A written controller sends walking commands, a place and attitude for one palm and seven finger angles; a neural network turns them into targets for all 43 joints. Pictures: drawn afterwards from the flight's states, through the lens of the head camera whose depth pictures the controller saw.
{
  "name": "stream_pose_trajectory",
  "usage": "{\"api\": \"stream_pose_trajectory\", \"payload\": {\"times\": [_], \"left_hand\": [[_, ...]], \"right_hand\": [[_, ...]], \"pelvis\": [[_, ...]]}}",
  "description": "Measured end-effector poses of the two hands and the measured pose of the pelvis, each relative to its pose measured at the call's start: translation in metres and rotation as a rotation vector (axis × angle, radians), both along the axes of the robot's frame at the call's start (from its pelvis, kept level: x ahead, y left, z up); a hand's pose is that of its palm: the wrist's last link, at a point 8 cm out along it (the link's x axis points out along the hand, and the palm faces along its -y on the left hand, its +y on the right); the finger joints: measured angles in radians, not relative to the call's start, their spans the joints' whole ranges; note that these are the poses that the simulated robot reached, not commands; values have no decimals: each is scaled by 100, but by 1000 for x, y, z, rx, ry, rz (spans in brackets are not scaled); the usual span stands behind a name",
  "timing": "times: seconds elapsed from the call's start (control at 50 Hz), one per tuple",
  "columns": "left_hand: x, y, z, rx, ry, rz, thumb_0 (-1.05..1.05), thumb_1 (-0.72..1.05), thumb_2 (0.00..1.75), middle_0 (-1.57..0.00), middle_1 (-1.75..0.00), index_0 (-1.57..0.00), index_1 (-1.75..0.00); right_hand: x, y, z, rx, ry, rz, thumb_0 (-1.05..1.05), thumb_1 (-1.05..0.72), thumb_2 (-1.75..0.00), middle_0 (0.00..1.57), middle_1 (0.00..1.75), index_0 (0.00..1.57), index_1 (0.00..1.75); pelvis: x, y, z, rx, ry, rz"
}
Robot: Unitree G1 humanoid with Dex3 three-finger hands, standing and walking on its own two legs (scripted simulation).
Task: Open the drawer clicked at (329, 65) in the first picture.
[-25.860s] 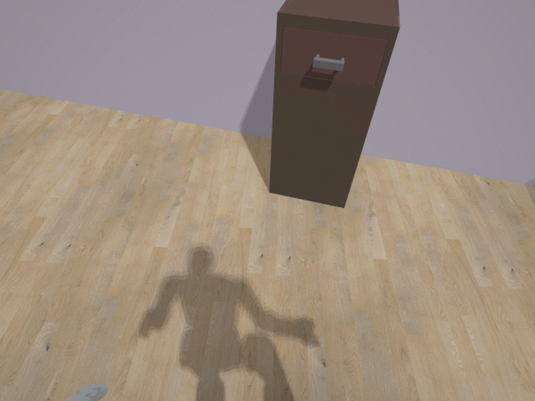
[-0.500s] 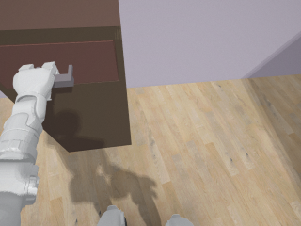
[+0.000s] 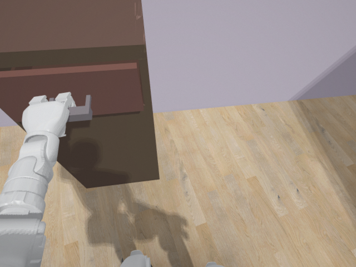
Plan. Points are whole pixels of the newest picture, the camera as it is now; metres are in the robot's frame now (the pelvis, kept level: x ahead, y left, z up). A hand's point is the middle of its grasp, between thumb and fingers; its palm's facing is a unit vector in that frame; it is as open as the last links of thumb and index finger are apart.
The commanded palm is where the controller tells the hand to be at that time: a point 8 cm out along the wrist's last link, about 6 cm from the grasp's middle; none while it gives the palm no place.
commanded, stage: pull the drawer open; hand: left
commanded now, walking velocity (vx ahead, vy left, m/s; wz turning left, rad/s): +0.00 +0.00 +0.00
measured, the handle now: (69, 107) +0.49 +0.26 +0.03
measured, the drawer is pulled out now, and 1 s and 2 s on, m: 0.02 0.14 0.26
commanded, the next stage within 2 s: none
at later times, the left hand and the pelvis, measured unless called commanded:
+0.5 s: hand (55, 154) +0.37 +0.27 +0.01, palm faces -0.04 -0.06 -1.00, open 5.7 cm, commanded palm +0.35 +0.26 +0.06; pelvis +0.00 -0.01 +0.01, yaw +2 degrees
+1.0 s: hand (51, 176) +0.32 +0.27 +0.01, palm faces -0.03 -0.07 -1.00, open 5.7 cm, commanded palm +0.29 +0.26 +0.06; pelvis +0.00 -0.01 +0.01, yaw +2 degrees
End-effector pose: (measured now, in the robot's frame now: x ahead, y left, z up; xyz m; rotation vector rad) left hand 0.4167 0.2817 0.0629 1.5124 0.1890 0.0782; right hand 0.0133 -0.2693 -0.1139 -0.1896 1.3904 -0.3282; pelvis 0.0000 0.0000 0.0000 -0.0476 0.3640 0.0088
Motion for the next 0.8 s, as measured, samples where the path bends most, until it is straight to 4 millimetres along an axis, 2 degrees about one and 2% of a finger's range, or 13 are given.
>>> {"api": "stream_pose_trajectory", "payload": {"times": [0.22,0.36,0.8], "left_hand": [[-28,-3,-1,1,-11,1,0,70,83,-34,-135,-38,-135],[-47,-5,-1,1,-15,6,0,70,83,-34,-135,-38,-135],[-92,-11,-1,-1,-19,29,1,71,81,-33,-135,-38,-135]], "right_hand": [[43,3,2,17,-109,47,1,-90,-89,20,29,20,30],[62,2,6,21,-164,75,1,-90,-89,20,29,20,30],[79,-3,8,25,-226,104,1,-90,-89,20,29,20,30]], "pelvis": [[1,-1,4,5,-39,12],[0,-3,6,9,-59,17],[-2,-12,10,21,-104,22]]}}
